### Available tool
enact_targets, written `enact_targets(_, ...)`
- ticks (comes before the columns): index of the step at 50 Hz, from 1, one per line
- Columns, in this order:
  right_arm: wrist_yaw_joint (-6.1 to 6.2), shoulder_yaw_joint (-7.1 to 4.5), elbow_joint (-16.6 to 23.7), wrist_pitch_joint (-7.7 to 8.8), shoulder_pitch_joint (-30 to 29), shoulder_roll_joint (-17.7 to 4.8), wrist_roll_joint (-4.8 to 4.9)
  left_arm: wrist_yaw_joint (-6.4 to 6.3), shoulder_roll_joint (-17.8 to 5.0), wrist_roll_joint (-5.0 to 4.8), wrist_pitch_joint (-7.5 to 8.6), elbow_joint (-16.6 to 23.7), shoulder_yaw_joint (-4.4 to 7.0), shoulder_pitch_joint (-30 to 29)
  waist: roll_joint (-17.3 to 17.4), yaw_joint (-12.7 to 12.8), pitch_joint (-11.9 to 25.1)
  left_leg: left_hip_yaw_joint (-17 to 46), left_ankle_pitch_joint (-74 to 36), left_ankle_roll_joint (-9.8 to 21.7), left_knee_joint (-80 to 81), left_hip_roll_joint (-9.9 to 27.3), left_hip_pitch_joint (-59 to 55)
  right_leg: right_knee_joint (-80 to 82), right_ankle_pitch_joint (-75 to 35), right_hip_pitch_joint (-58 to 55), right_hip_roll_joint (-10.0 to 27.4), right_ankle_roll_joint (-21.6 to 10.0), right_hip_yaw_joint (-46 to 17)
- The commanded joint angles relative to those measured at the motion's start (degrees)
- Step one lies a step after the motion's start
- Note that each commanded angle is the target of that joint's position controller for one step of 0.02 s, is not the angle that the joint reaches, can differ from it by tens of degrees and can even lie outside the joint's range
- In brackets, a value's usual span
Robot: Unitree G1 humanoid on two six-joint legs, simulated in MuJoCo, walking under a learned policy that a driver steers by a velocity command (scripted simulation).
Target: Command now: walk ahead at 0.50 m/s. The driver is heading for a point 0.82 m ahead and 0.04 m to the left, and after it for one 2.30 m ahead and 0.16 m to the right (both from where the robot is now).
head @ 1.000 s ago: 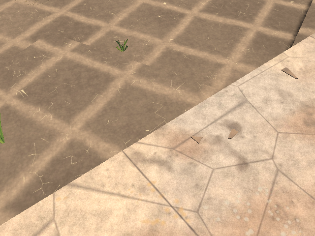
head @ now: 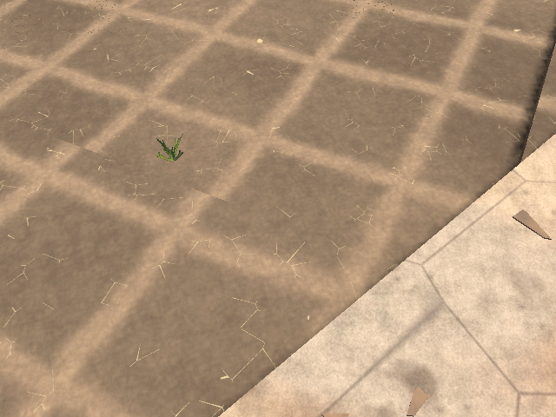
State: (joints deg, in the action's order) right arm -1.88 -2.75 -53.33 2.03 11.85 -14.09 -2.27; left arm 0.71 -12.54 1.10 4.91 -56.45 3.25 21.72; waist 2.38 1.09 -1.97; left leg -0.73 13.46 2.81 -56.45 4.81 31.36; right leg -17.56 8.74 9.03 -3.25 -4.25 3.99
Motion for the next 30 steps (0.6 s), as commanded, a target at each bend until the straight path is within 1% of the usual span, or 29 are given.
enact_targets(1,-0.19,-0.01,3.74,-0.18,-2.45,-1.93,0.11,-0.26,-6.51,-0.17,1.02,2.24,1.05,1.02,-5.88,-0.94,-1.98,0.41,-5.95,-1.05,6.87,2.25,3.79,12.86,-1.06,-0.36,15.98,-8.89,-12.75)
enact_targets(3,-0.32,0.29,4.94,-0.09,-5.77,-1.6,0.38,-0.22,-6.82,-0.27,1.0,1.55,1.09,2.88,-5.71,-0.03,-2.39,-0.37,-8.96,-1.3,12.05,1.72,3.72,13.06,-2.23,-2.23,15.64,-8.55,-11.16)
enact_targets(5,-0.39,0.48,5.91,-0.03,-8.67,-1.45,0.55,-0.24,-7.14,-0.17,0.85,0.92,1.15,4.36,-5.67,0.85,-3.08,-1.39,-10.59,-1.38,16.34,0.83,2.79,12.57,-3.48,-3.59,15.28,-8.12,-9.58)
enact_targets(7,-0.33,0.52,6.98,0.06,-11.14,-1.58,0.65,-0.37,-6.85,0.03,0.65,0.12,1.03,6.0,-6.03,1.72,-3.87,-2.24,-10.67,-1.11,19.39,0.16,1.95,11.42,-5.53,-5.29,15.44,-7.73,-8.61)
enact_targets(9,-0.16,0.36,8.01,0.29,-12.29,-2.01,0.65,-0.64,-7.19,0.31,0.47,-0.48,1.14,6.55,-6.58,1.76,-4.31,-2.65,-8.56,-0.27,21.48,-0.38,0.68,9.69,-8.7,-7.12,16.4,-7.24,-8.45)
enact_targets(11,-0.03,-0.14,8.81,0.68,-12.72,-2.98,0.78,-0.82,-8.06,0.44,0.25,-0.6,1.35,5.61,-6.73,1.38,-4.39,-3.16,-4.73,0.93,23.84,-1.45,-1.47,6.8,-13.35,-9.17,16.9,-6.19,-8.59)
enact_targets(12,0.08,-0.4,8.55,0.99,-10.89,-3.24,0.68,-0.94,-8.52,0.45,0.06,-0.69,1.49,4.87,-6.93,0.44,-3.53,-3.85,-2.88,1.62,25.47,-2.47,-4.41,4.01,-16.83,-10.0,16.98,-5.62,-8.25)
enact_targets(13,0.33,-0.76,6.92,1.41,-5.58,-3.15,0.41,-0.98,-8.59,0.27,-0.21,-0.72,1.45,3.69,-6.1,-2.26,-1.39,-4.92,-3.82,2.47,29.04,-4.13,-11.53,-2.23,-23.11,-9.32,15.7,-4.61,-6.67)
enact_targets(14,0.86,-1.69,3.53,2.17,3.93,-4.81,-0.14,-0.95,-7.2,0.2,-0.45,-0.75,1.0,3.84,-3.1,-5.51,3.89,-4.02,-4.35,3.89,31.12,-4.36,-24.23,-13.95,-25.49,-5.46,12.31,-3.29,-3.77)
enact_targets(15,1.5,-3.05,1.81,2.82,14.73,-10.1,-1.38,-0.85,-4.01,-0.78,-0.53,1.4,-0.08,4.01,4.9,-9.15,12.39,12.27,2.64,8.04,33.56,8.99,-40.5,-32.93,-11.01,7.76,7.88,-0.89,0.16)
enact_targets(16,1.37,-4.21,0.78,2.33,17.68,-14.87,-0.34,-0.9,-1.82,-1.37,-0.46,1.85,-0.31,8.12,15.35,-7.76,16.15,35.39,6.39,13.18,41.21,19.93,-49.72,-48.72,21.94,24.78,-1.3,0.43,0.2)
enact_targets(17,1.16,-3.48,1.36,1.72,13.41,-11.44,1.26,-1.17,-6.77,-0.14,-0.84,1.35,1.02,4.38,5.96,-6.46,10.67,33.08,9.3,11.73,41.97,17.57,-44.5,-53.75,19.45,29.27,2.46,-0.63,-6.74)
enact_targets(18,0.86,-2.46,2.45,1.86,8.13,-8.09,1.28,-0.7,-6.49,-0.41,-0.58,2.31,1.08,0.86,2.64,-4.58,4.66,25.81,5.75,10.4,42.6,15.55,-37.16,-53.3,13.78,29.34,4.89,-1.1,-7.06)
enact_targets(19,0.66,-1.71,2.92,2.25,4.85,-5.34,1.08,-0.47,-5.26,-0.78,-0.57,2.41,0.89,-0.72,0.93,-2.89,2.18,20.1,-0.08,8.76,44.41,12.81,-31.47,-50.47,9.95,26.95,6.78,-1.04,-6.71)
enact_targets(20,0.77,-1.28,2.84,2.66,3.68,-3.91,1.23,-0.29,-4.54,-0.21,-1.18,2.2,0.9,-0.97,1.96,-1.61,0.83,15.77,-5.07,7.45,45.26,10.56,-28.23,-48.42,8.5,25.06,7.81,-0.53,-6.16)
enact_targets(21,0.91,-0.92,2.46,3.04,3.49,-2.86,1.36,0.04,-3.8,0.33,-2.02,1.75,0.74,-0.07,2.8,-0.47,0.91,12.42,-8.48,6.6,46.11,8.84,-26.25,-46.81,7.62,22.95,8.37,0.16,-5.82)
enact_targets(23,1.09,-0.96,1.03,3.96,6.53,-3.46,1.66,0.48,-3.45,0.64,-3.13,1.91,0.89,-1.3,2.28,0.06,0.87,9.67,-15.82,6.83,46.8,7.98,-25.79,-45.41,5.64,22.63,8.12,1.12,-4.8)
enact_targets(25,1.37,-1.13,-0.29,4.41,9.21,-4.51,2.19,0.54,-3.16,0.66,-3.82,2.96,0.89,-4.93,1.79,0.03,-0.19,7.31,-19.34,7.0,48.09,7.48,-26.5,-42.64,1.46,25.61,8.68,1.69,-4.22)
enact_targets(26,1.52,-1.01,-0.83,4.45,10.57,-4.19,2.19,0.52,-3.38,0.67,-4.04,3.59,0.86,-7.13,1.46,-0.36,-0.71,6.58,-20.16,7.13,48.61,7.26,-27.19,-41.26,-0.7,27.47,8.9,2.0,-3.89)
enact_targets(28,1.7,-0.68,-1.63,4.13,12.42,-3.65,2.16,0.72,-3.36,0.64,-4.03,5.03,0.72,-11.69,1.18,-1.09,-2.05,5.37,-21.44,7.5,49.47,6.75,-28.32,-37.22,-4.31,30.4,9.25,2.59,-3.25)
enact_targets(30,1.84,-0.36,-2.27,3.98,13.73,-3.21,2.08,0.89,-2.79,0.55,-3.69,6.45,0.29,-15.79,0.77,-1.67,-3.04,3.92,-23.22,7.59,49.65,6.02,-28.97,-31.6,-7.61,30.72,9.02,2.9,-2.39)
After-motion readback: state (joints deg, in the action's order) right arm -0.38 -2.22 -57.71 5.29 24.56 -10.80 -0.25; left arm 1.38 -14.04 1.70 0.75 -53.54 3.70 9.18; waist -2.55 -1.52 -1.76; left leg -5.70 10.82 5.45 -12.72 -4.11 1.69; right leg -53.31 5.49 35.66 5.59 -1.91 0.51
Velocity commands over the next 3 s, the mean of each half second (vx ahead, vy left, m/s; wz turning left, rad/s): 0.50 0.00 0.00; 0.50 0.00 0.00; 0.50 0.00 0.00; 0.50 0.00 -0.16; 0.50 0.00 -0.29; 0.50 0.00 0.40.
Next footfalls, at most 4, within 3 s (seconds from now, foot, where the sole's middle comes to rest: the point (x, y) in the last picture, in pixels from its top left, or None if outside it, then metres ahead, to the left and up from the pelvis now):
0.28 left None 0.29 0.13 -0.78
0.86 right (319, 374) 0.60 -0.03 -0.78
1.56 left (247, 269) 1.00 0.18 -0.91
2.06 right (335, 201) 1.35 -0.12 -0.99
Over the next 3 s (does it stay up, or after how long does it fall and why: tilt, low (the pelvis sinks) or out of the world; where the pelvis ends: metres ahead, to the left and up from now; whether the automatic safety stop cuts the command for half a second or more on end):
stays up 1.77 -0.12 -0.22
